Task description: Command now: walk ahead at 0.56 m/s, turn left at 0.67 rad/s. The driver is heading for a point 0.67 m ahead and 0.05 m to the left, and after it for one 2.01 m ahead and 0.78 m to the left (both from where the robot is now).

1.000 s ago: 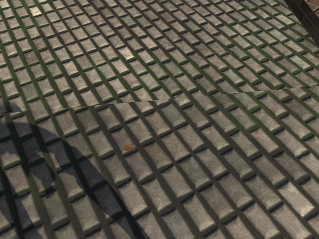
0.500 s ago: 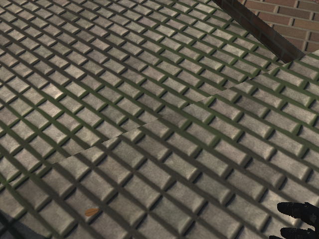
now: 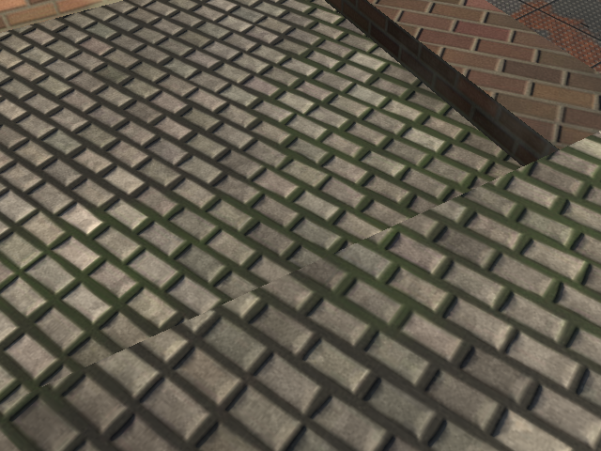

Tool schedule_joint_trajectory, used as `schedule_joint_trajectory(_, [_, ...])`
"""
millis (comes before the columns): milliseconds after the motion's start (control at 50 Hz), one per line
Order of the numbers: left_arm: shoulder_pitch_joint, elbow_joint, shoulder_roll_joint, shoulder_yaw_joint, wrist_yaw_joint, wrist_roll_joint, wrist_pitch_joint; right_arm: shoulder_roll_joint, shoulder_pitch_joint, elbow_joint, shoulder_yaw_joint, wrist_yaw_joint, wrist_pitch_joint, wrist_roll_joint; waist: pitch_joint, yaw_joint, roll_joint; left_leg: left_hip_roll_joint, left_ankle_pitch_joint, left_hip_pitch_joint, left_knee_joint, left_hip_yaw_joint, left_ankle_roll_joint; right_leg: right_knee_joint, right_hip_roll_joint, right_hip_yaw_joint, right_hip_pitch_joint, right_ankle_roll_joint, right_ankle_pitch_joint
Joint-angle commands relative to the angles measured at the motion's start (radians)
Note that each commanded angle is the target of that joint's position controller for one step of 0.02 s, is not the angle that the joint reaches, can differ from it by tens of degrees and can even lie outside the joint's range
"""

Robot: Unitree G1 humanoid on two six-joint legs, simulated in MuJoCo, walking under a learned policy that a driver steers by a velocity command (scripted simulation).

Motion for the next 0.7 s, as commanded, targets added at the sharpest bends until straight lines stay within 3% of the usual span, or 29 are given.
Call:
schedule_joint_trajectory(20, [-0.013,-0.054,0.124,0.043,0.015,-0.002,-0.053,-0.123,-0.142,-0.148,-0.027,0.022,-0.057,-0.004,0.074,0.039,-0.225,0.145,0.022,-0.590,0.350,0.013,-0.002,-0.231,-0.411,0.392,0.280,-0.130,-0.360])
schedule_joint_trajectory(40, [-0.005,-0.057,0.107,0.036,0.020,-0.012,-0.059,-0.110,-0.103,-0.119,-0.026,0.029,-0.057,-0.019,0.052,0.036,-0.192,0.154,0.060,-0.581,0.444,0.038,-0.012,-0.219,-0.365,0.307,0.294,-0.096,-0.271])
schedule_joint_trajectory(60, [0.041,-0.039,0.132,0.030,0.014,0.044,-0.044,-0.111,-0.139,-0.101,-0.029,0.074,-0.028,-0.130,0.078,0.055,-0.083,0.130,0.096,-0.503,0.521,0.113,-0.014,-0.271,-0.314,0.213,0.150,-0.096,-0.263])
schedule_joint_trajectory(80, [0.055,-0.027,0.149,0.035,0.006,0.049,-0.043,-0.093,-0.136,-0.107,-0.027,0.097,-0.014,-0.127,0.105,0.043,-0.102,0.143,0.122,-0.494,0.576,0.136,-0.015,-0.282,-0.290,0.148,0.108,-0.088,-0.222])
schedule_joint_trajectory(100, [0.069,-0.019,0.151,0.036,-0.003,0.043,-0.045,-0.090,-0.136,-0.103,-0.023,0.111,-0.007,-0.111,0.111,0.043,-0.119,0.158,0.146,-0.492,0.609,0.147,-0.016,-0.289,-0.276,0.094,0.089,-0.078,-0.192])
schedule_joint_trajectory(140, [0.113,-0.001,0.145,0.033,-0.012,0.037,-0.055,-0.104,-0.166,-0.104,-0.026,0.121,0.001,-0.092,0.133,0.054,-0.138,0.182,0.189,-0.506,0.621,0.150,-0.017,-0.301,-0.273,0.027,0.083,-0.069,-0.167])
schedule_joint_trajectory(200, [0.172,0.032,0.148,0.032,-0.010,0.039,-0.068,-0.108,-0.247,-0.120,-0.022,0.131,0.003,-0.092,0.176,0.078,-0.135,0.208,0.213,-0.543,0.531,0.161,-0.004,-0.319,-0.288,-0.055,0.142,-0.065,-0.119])
schedule_joint_trajectory(280, [0.247,0.084,0.139,0.028,0.001,0.040,-0.070,-0.067,-0.387,-0.160,0.008,0.154,-0.010,-0.097,0.235,0.122,-0.111,0.230,0.177,-0.465,0.270,0.263,0.062,-0.365,-0.317,-0.163,0.203,-0.072,0.026])
schedule_joint_trajectory(320, [0.274,0.124,0.146,0.022,0.002,0.039,-0.065,-0.033,-0.387,-0.165,0.027,0.147,-0.020,-0.094,0.244,0.100,-0.116,0.185,0.088,-0.321,0.128,0.312,0.123,-0.363,-0.342,-0.202,0.213,-0.090,0.340])
schedule_joint_trajectory(340, [0.266,0.140,0.173,0.024,0.005,0.034,-0.059,-0.041,-0.348,-0.153,0.024,0.134,-0.020,-0.094,0.205,0.064,-0.133,0.133,0.010,-0.198,0.080,0.355,0.153,-0.280,-0.343,-0.237,0.227,-0.093,0.700])
schedule_joint_trajectory(360, [0.272,0.161,0.211,0.027,0.006,0.034,-0.050,-0.069,-0.255,-0.130,0.011,0.117,-0.024,-0.095,0.119,0.002,-0.164,0.063,-0.064,-0.038,0.069,0.389,0.175,-0.116,-0.359,-0.243,0.245,-0.103,1.088])
schedule_joint_trajectory(380, [0.270,0.177,0.243,0.030,0.006,0.025,-0.041,-0.108,-0.036,-0.070,-0.009,0.099,-0.033,-0.096,-0.008,-0.115,-0.176,0.018,-0.064,0.252,0.035,0.386,0.193,0.135,-0.357,-0.231,0.170,-0.104,1.258])
schedule_joint_trajectory(400, [0.216,0.159,0.240,0.025,0.001,0.003,-0.045,-0.169,0.192,-0.002,-0.038,0.083,-0.049,-0.109,-0.133,-0.252,-0.135,0.100,0.024,0.630,-0.049,0.251,0.202,0.457,-0.297,-0.219,-0.075,-0.088,1.038])
schedule_joint_trajectory(420, [0.268,0.077,0.031,-0.025,-0.034,-0.021,-0.052,-0.320,0.230,0.014,-0.067,0.064,-0.064,-0.129,-0.333,-0.164,0.218,0.487,-0.418,1.001,-0.182,-0.272,0.225,0.893,-0.106,-0.149,-0.493,-0.055,-0.083])
schedule_joint_trajectory(440, [0.152,0.053,0.111,-0.001,-0.027,-0.032,-0.072,-0.322,0.300,-0.005,-0.066,0.051,-0.071,-0.109,-0.464,-0.236,0.127,0.584,-0.406,0.901,-0.372,-0.556,0.173,1.070,-0.013,0.114,-0.494,-0.080,-0.192])
schedule_joint_trajectory(460, [0.046,0.023,0.136,0.015,-0.018,-0.040,-0.070,-0.286,0.225,0.042,-0.056,0.042,-0.076,-0.119,-0.246,-0.182,0.041,0.540,-0.245,0.745,-0.374,-0.384,0.127,1.087,-0.054,0.123,-0.578,-0.092,-0.055])
schedule_joint_trajectory(480, [0.077,0.035,0.097,0.002,-0.017,-0.028,-0.069,-0.220,0.166,0.058,-0.039,0.042,-0.083,-0.118,-0.091,-0.111,0.015,0.527,-0.098,0.586,-0.365,-0.250,0.124,1.042,-0.112,0.062,-0.584,-0.088,-0.003])
schedule_joint_trajectory(500, [0.105,0.066,0.081,0.002,-0.024,-0.010,-0.056,-0.161,0.093,0.053,-0.022,0.044,-0.090,-0.115,-0.030,-0.060,0.009,0.473,-0.049,0.462,-0.390,-0.133,0.094,0.971,-0.151,0.052,-0.532,-0.081,0.035])
schedule_joint_trajectory(520, [0.170,0.093,0.059,0.002,-0.032,0.004,-0.031,-0.119,0.053,0.054,-0.006,0.043,-0.096,-0.101,-0.001,-0.005,0.068,0.439,-0.037,0.369,-0.425,-0.035,0.075,0.945,-0.165,0.040,-0.474,-0.071,0.052])
schedule_joint_trajectory(540, [0.201,0.121,0.042,0.003,-0.042,0.009,-0.008,-0.079,0.047,0.061,0.006,0.043,-0.105,-0.092,0.015,0.013,0.079,0.419,-0.033,0.316,-0.456,0.029,0.066,0.941,-0.174,0.030,-0.443,-0.066,0.061])
schedule_joint_trajectory(580, [0.163,0.115,0.009,0.005,-0.056,0.002,0.021,-0.059,0.057,0.093,0.012,0.043,-0.125,-0.072,0.089,0.032,0.067,0.393,0.063,0.294,-0.510,0.149,0.034,0.932,-0.174,0.017,-0.513,-0.066,0.097])
schedule_joint_trajectory(640, [0.026,0.066,-0.010,-0.003,-0.065,-0.005,0.036,-0.028,0.065,0.127,0.019,0.048,-0.143,-0.070,0.178,0.042,0.075,0.308,0.333,0.265,-0.558,0.367,-0.016,0.812,-0.141,-0.049,-0.583,-0.076,0.242])
schedule_joint_trajectory(660, [-0.013,0.050,-0.015,-0.008,-0.070,-0.006,0.033,-0.022,0.076,0.138,0.021,0.047,-0.149,-0.071,0.182,0.040,0.090,0.294,0.427,0.271,-0.557,0.409,-0.017,0.751,-0.129,-0.081,-0.582,-0.084,0.299])
schedule_joint_trajectory(700, [-0.077,0.022,0.001,-0.011,-0.080,-0.001,0.028,-0.023,0.116,0.165,0.026,0.033,-0.148,-0.069,0.192,0.036,0.055,0.297,0.641,0.337,-0.553,0.466,-0.009,0.633,-0.107,-0.149,-0.592,-0.105,0.346])
Keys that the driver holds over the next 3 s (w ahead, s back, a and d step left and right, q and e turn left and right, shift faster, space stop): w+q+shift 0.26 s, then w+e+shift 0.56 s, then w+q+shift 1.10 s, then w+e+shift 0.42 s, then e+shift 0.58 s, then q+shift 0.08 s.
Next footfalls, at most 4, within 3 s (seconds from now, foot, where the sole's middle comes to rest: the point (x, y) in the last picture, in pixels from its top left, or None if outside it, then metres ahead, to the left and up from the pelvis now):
0.40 left None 0.30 0.26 -0.78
0.88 right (219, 355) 0.74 0.23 -0.78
1.38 left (190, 254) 1.17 0.38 -0.94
1.70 right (215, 160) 1.61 0.34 -0.94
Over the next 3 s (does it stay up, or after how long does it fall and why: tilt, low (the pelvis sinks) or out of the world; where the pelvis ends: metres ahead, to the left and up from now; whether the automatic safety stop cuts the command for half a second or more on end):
stays up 2.03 1.01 -0.17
